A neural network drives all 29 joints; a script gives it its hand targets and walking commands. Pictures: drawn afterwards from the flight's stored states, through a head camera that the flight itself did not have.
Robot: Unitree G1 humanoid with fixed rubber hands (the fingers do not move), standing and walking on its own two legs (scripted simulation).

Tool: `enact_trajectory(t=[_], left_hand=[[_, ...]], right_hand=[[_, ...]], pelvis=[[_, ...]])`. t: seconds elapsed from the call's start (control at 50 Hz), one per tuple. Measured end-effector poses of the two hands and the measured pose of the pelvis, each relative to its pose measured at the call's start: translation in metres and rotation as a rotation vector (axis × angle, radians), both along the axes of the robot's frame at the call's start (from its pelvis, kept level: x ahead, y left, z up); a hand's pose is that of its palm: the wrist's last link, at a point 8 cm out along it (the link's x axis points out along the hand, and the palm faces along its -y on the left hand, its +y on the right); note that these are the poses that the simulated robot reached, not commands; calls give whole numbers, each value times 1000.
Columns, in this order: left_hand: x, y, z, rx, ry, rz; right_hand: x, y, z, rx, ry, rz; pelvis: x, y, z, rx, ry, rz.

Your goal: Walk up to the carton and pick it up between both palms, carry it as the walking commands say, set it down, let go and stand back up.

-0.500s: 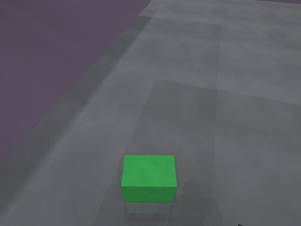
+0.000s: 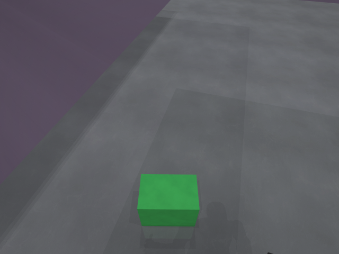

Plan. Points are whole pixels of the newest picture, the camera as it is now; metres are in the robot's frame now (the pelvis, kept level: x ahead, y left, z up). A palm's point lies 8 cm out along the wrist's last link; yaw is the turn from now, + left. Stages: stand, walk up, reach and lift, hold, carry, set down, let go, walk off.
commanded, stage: walk up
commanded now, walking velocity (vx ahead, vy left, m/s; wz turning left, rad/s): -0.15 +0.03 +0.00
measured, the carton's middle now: (168, 200) +0.54 +0.01 -0.64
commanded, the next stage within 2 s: none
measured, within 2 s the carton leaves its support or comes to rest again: neither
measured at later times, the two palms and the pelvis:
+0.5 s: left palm out of the picture +0.07 +0.31 -0.14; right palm out of the picture +0.08 -0.19 -0.10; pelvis -0.01 +0.06 +0.00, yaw +0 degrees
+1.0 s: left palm out of the picture +0.10 +0.29 -0.13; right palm out of the picture +0.11 -0.21 -0.12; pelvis +0.02 +0.03 -0.01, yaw +0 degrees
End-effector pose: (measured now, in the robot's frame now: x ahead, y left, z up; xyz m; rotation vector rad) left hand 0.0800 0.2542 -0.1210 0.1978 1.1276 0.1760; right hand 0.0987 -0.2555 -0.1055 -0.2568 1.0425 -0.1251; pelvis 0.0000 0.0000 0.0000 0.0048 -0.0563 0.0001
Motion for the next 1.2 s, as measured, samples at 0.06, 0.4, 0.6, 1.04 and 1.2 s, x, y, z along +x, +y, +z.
enact_trajectory(t=[0.06,0.4,0.6,1.04,1.2], left_hand=[[-1,-3,0,4,4,1],[-15,41,-23,-29,39,-4],[-4,62,-23,-74,60,-4],[22,28,-3,22,12,3],[8,26,1,24,33,5]], right_hand=[[1,-5,-1,-1,2,1],[-19,42,-2,-34,44,-18],[-15,87,12,-28,31,-40],[13,36,-13,25,29,-13],[7,24,-7,-1,44,-3]], pelvis=[[0,-3,0,4,1,0],[-12,45,-9,-40,18,-6],[-2,73,2,-77,26,-6],[20,25,-4,16,20,11],[13,23,1,17,32,13]])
